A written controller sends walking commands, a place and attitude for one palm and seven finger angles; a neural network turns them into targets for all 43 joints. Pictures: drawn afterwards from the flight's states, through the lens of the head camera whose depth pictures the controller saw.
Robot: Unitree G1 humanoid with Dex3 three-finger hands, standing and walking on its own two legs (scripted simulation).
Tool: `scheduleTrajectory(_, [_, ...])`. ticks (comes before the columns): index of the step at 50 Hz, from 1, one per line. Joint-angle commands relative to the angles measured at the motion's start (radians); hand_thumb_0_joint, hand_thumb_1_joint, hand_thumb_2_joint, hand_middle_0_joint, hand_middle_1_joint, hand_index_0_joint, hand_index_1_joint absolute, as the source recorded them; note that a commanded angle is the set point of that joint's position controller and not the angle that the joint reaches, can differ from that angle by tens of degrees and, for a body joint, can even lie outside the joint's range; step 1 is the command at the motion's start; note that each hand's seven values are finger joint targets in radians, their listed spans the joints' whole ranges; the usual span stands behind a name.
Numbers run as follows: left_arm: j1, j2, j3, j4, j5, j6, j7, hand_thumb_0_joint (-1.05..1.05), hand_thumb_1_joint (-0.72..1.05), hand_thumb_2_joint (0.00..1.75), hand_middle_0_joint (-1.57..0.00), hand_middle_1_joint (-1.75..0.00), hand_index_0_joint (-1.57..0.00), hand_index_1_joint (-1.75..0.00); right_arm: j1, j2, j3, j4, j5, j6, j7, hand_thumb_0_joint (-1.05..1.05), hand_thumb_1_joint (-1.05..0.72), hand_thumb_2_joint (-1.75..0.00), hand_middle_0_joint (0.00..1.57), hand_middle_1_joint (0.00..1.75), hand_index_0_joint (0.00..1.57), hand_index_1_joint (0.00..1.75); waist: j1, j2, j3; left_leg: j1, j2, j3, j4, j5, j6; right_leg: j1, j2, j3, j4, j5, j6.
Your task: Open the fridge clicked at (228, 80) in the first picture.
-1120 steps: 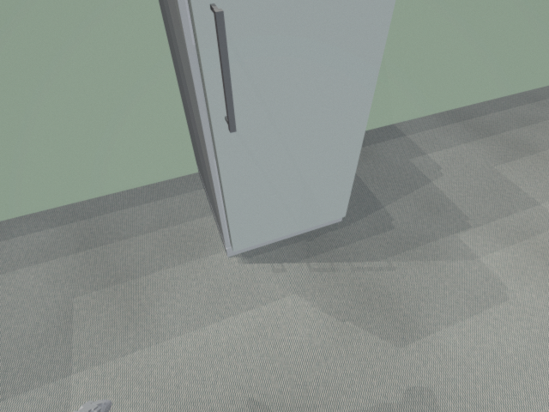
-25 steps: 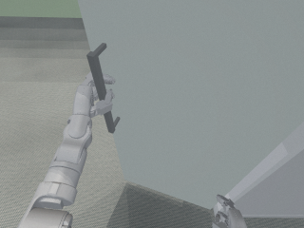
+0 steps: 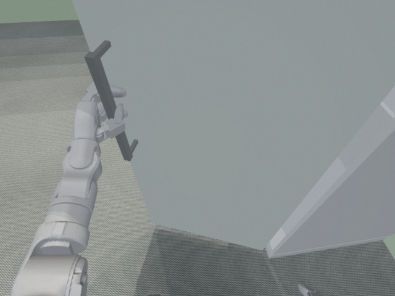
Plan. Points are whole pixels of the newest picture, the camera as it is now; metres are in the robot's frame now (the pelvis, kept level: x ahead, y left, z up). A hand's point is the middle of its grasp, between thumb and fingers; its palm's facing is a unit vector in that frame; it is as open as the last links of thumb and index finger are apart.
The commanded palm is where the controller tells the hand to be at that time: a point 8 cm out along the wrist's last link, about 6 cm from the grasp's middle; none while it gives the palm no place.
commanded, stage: stop walking and hold the door back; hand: left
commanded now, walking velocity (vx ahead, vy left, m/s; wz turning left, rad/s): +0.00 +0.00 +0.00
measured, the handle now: (118, 111) +0.47 +0.18 +0.11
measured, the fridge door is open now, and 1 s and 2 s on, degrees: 68 67 67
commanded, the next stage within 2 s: loosen the grip on the handle in 0.50 s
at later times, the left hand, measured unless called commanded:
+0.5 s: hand (119, 123) +0.41 +0.17 +0.12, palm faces +0.12 -0.97 -0.19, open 5.5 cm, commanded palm +0.38 +0.23 +0.12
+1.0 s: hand (119, 122) +0.42 +0.17 +0.12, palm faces +0.11 -0.97 -0.20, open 12.4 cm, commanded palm +0.39 +0.23 +0.13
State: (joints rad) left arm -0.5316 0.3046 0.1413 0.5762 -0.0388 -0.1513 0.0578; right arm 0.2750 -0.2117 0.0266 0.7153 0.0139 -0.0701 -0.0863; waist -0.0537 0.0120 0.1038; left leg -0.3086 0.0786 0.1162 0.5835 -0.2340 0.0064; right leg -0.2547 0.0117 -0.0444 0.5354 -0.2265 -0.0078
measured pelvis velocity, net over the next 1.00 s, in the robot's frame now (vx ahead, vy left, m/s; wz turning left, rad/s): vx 0.02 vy -0.01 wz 0.01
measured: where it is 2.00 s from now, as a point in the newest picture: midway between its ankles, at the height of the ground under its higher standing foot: outside the picture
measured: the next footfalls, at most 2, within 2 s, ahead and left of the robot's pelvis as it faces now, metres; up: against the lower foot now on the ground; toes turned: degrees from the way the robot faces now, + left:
none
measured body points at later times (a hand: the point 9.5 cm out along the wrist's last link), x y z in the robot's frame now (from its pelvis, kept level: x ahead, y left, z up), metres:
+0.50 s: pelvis +0.02 +0.00 +0.01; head +0.04 +0.00 +0.46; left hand +0.40 +0.22 +0.14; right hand +0.17 -0.25 -0.09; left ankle +0.05 +0.11 -0.73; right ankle +0.03 -0.11 -0.73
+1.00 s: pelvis +0.02 -0.01 +0.00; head +0.04 -0.01 +0.45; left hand +0.41 +0.22 +0.13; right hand +0.10 -0.27 -0.11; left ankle +0.05 +0.11 -0.73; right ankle +0.03 -0.11 -0.73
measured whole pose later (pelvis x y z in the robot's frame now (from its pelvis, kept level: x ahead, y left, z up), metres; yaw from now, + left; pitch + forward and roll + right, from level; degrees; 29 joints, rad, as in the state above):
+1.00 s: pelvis +0.02 -0.01 +0.00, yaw +0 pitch +2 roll +0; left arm -0.49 0.29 0.16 0.61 -0.02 -0.16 0.00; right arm 0.34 -0.26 -0.04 0.73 0.02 -0.12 -0.01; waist -0.04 0.01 -0.01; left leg -0.34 0.04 0.08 0.55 -0.24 0.00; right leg -0.31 0.00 -0.05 0.56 -0.28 -0.02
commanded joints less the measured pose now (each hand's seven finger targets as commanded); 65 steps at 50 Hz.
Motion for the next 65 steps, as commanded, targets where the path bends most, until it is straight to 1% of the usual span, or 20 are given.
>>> scheduleTrajectory(1, [-0.312,0.291,0.136,-0.184,0.0,-0.054,0.03,0.0,0.9,0.9,-0.45,-1.4,-0.45,-1.4,-0.061,-0.15,-0.055,-0.132,0.014,-0.042,-0.022,0.0,-0.9,-0.9,0.2,0.3,0.2,0.3,0.043,-0.157,-0.302,-0.002,0.008,-0.066,-0.016,-0.078,-0.013,0.121,-0.209,0.233,-0.169,0.005,-0.06])
scheduleTrajectory(4, [-0.353,0.259,0.117,-0.21,-0.003,-0.065,0.028,0.0,0.9,0.9,-0.45,-1.4,-0.45,-1.4,-0.08,-0.139,-0.043,-0.126,0.01,-0.046,-0.024,0.0,-0.9,-0.9,0.2,0.3,0.2,0.3,0.048,-0.157,-0.305,0.02,-0.011,-0.097,-0.014,-0.068,-0.011,0.116,-0.23,0.226,-0.164,0.107,-0.076])
scheduleTrajectory(10, [-0.303,0.168,0.053,-0.236,-0.008,-0.08,0.021,0.0,0.9,0.9,-0.45,-1.4,-0.45,-1.4,-0.114,-0.152,-0.041,-0.134,0.008,-0.043,-0.025,0.0,-0.9,-0.9,0.2,0.3,0.2,0.3,0.055,0.041,-0.327,0.148,0.099,-0.202,-0.17,0.182,0.045,0.058,-0.079,0.073,-0.069,0.034,0.014])
scheduleTrajectory(16, [-0.249,0.164,0.05,-0.258,-0.007,-0.07,0.025,0.0,0.9,0.9,-0.45,-1.4,-0.45,-1.4,-0.115,-0.145,-0.045,-0.148,0.01,-0.033,-0.025,0.0,-0.9,-0.9,0.2,0.3,0.2,0.3,0.05,-0.024,-0.354,0.154,0.055,-0.115,-0.104,0.24,0.008,0.101,-0.125,0.125,-0.103,0.237,-0.001])
scheduleTrajectory(17, [-0.224,0.208,0.093,-0.241,-0.007,-0.068,0.03,0.0,0.9,0.9,-0.45,-1.4,-0.45,-1.4,-0.111,-0.15,-0.049,-0.147,0.009,-0.029,-0.026,0.0,-0.9,-0.9,0.2,0.3,0.2,0.3,0.054,-0.043,-0.357,0.151,0.048,-0.111,-0.098,0.231,0.005,0.103,-0.129,0.128,-0.11,0.245,-0.002])
scheduleTrajectory(29, [-0.151,0.164,0.065,-0.28,-0.014,-0.073,0.022,0.0,0.9,0.9,-0.45,-1.4,-0.45,-1.4,-0.135,-0.141,-0.045,-0.177,0.008,-0.006,-0.028,0.0,-0.9,-0.9,0.2,0.3,0.2,0.3,0.055,-0.054,-0.345,0.169,0.043,-0.103,-0.12,0.238,0.006,0.092,-0.117,0.11,-0.132,0.23,0.004])
scheduleTrajectory(30, [-0.899,0.733,0.434,-0.554,0.099,-0.136,0.061,0.0,0.9,0.9,-0.45,-1.4,-0.45,-1.4,-0.016,-0.092,-0.033,-0.233,0.011,-0.042,-0.004,0.0,-0.9,-0.9,0.2,0.3,0.2,0.3,0.056,0.268,-0.262,0.151,-0.012,-0.078,-0.27,0.167,0.0,0.086,-0.065,0.065,-0.06,-0.095,0.005])
scheduleTrajectory(31, [-0.563,0.326,0.164,-0.037,0.146,0.002,-0.052,0.0,0.78,0.84,-0.45,-1.4,-0.45,-1.4,-0.045,-0.132,-0.106,-0.111,-0.022,-0.067,0.02,0.0,-0.9,-0.9,0.2,0.3,0.2,0.3,0.051,-0.064,-0.492,0.233,-0.046,-0.057,-0.159,0.418,0.004,0.069,-0.006,0.003,-0.045,0.236,-0.042])
scheduleTrajectory(32, [-0.429,0.168,0.113,-0.175,0.026,0.007,-0.078,0.0,0.66,0.78,-0.45,-1.4,-0.45,-1.4,0.029,-0.167,-0.115,-0.156,0.012,-0.079,0.025,0.0,-0.9,-0.9,0.2,0.3,0.2,0.3,0.027,-0.186,-0.525,0.265,-0.026,-0.087,-0.115,0.506,0.008,0.065,0.017,-0.006,-0.059,0.324,-0.015])
scheduleTrajectory(33, [-0.426,0.29,0.231,-0.141,0.009,0.002,-0.092,0.0,0.54,0.73,-0.45,-1.4,-0.45,-1.4,0.023,-0.203,-0.119,-0.138,0.001,-0.09,0.026,0.0,-0.9,-0.9,0.2,0.3,0.2,0.3,0.037,-0.195,-0.525,0.269,-0.031,-0.077,-0.109,0.414,0.018,0.053,0.022,0.018,-0.076,0.303,-0.008])
scheduleTrajectory(36, [-0.399,0.144,0.084,-0.193,-0.002,-0.035,-0.093,0.0,0.17,0.55,-0.45,-1.4,-0.45,-1.4,-0.024,-0.163,-0.089,-0.143,0.0,-0.103,0.059,0.0,-0.9,-0.9,0.2,0.3,0.2,0.3,0.043,0.104,-0.391,0.215,-0.061,-0.074,-0.111,0.212,0.01,-0.018,0.008,0.03,-0.085,0.129,-0.025])
scheduleTrajectory(39, [-0.366,0.161,0.063,-0.125,0.045,-0.062,-0.06,0.0,-0.19,0.37,-0.45,-1.4,-0.45,-1.4,-0.015,-0.171,-0.083,-0.136,0.003,-0.108,0.078,0.0,-0.9,-0.9,0.2,0.3,0.2,0.3,0.026,0.041,-0.267,0.092,-0.069,-0.092,-0.126,-0.019,0.021,-0.097,0.003,0.032,-0.098,-0.057,-0.023])
scheduleTrajectory(42, [-0.378,0.162,0.058,-0.145,0.028,-0.067,-0.064,0.0,-0.55,0.2,-0.42,-1.37,-0.42,-1.37,-0.005,-0.175,-0.095,-0.141,0.011,-0.108,0.077,0.0,-0.9,-0.9,0.2,0.3,0.2,0.3,0.025,-0.032,-0.322,0.084,-0.075,-0.082,-0.113,-0.035,0.033,-0.071,-0.003,0.048,-0.108,-0.091,-0.017])
scheduleTrajectory(49, [-0.37,0.186,0.089,-0.198,0.001,-0.088,-0.037,0.0,-0.55,0.2,-0.33,-1.25,-0.33,-1.25,-0.001,-0.177,-0.099,-0.114,0.013,-0.103,0.064,0.0,-0.9,-0.9,0.2,0.3,0.2,0.3,0.037,-0.069,-0.337,0.074,-0.081,-0.073,-0.092,0.035,0.036,-0.028,-0.003,0.063,-0.11,-0.014,-0.008])
scheduleTrajectory(50, [-0.4,0.337,0.203,-0.192,0.014,-0.098,-0.02,0.0,-0.55,0.2,-0.32,-1.23,-0.32,-1.23,-0.001,-0.192,-0.099,-0.099,0.008,-0.093,0.053,0.0,-0.9,-0.9,0.2,0.3,0.2,0.3,0.044,-0.063,-0.341,0.068,-0.081,-0.074,-0.092,0.038,0.039,-0.01,-0.004,0.07,-0.107,-0.007,-0.005])
scheduleTrajectory(53, [-0.395,0.223,0.111,-0.263,0.016,-0.12,-0.016,0.0,-0.55,0.2,-0.28,-1.18,-0.28,-1.18,-0.007,-0.167,-0.096,-0.102,0.003,-0.093,0.05,0.0,-0.9,-0.9,0.2,0.3,0.2,0.3,0.042,0.004,-0.42,0.121,-0.082,-0.065,-0.087,0.131,0.036,0.031,0.001,0.061,-0.078,0.12,-0.009])
scheduleTrajectory(55, [-0.322,0.233,0.127,-0.27,0.015,-0.12,-0.021,0.0,-0.55,0.2,-0.25,-1.15,-0.25,-1.15,-0.001,-0.172,-0.099,-0.099,-0.001,-0.091,0.047,0.0,-0.9,-0.9,0.2,0.3,0.2,0.3,0.052,0.014,-0.449,0.144,-0.081,-0.067,-0.078,0.203,0.033,0.059,0.004,0.052,-0.062,0.207,-0.01])
scheduleTrajectory(63, [-0.251,0.176,0.088,-0.269,-0.018,-0.054,-0.067,0.0,-0.55,0.2,-0.25,-1.15,-0.25,-1.15,-0.015,-0.172,-0.096,-0.098,0.015,-0.081,0.035,0.0,-0.9,-0.9,0.2,0.3,0.2,0.3,0.039,-0.022,-0.389,0.14,-0.076,-0.071,-0.069,0.237,0.028,0.03,0.002,0.035,-0.06,0.264,-0.004])
scheduleTrajectory(64, [-0.299,0.325,0.205,-0.256,-0.011,-0.057,-0.062,0.0,-0.55,0.2,-0.25,-1.15,-0.25,-1.15,-0.012,-0.187,-0.094,-0.085,0.012,-0.074,0.024,0.0,-0.9,-0.9,0.2,0.3,0.2,0.3,0.043,-0.04,-0.38,0.124,-0.074,-0.074,-0.071,0.225,0.029,0.036,0.002,0.042,-0.063,0.257,-0.003])
scheduleTrajectory(65, [-0.313,0.321,0.185,-0.265,-0.002,-0.059,-0.066,0.0,-0.55,0.2,-0.25,-1.15,-0.25,-1.15,-0.019,-0.183,-0.088,-0.087,0.008,-0.066,0.018,0.0,-0.9,-0.9,0.2,0.3,0.2,0.3,0.047,0.002,-0.378,0.128,-0.079,-0.072,-0.076,0.23,0.029,0.043,0.001,0.043,-0.061,0.257,-0.003])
